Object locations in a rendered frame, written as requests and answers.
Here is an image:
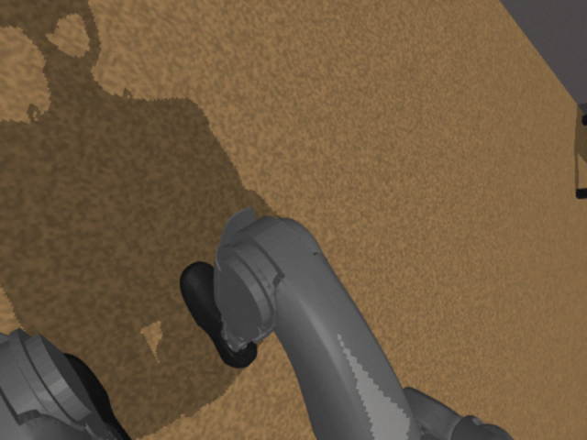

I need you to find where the right robot foot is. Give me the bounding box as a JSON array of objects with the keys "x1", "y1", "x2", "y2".
[{"x1": 180, "y1": 261, "x2": 258, "y2": 369}]

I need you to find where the left robot foot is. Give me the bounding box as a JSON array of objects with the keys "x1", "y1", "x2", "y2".
[{"x1": 63, "y1": 353, "x2": 131, "y2": 440}]

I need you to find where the right robot hand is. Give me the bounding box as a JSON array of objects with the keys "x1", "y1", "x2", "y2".
[{"x1": 404, "y1": 387, "x2": 463, "y2": 440}]

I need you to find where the right robot arm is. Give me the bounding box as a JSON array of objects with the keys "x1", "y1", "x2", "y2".
[{"x1": 451, "y1": 415, "x2": 514, "y2": 440}]

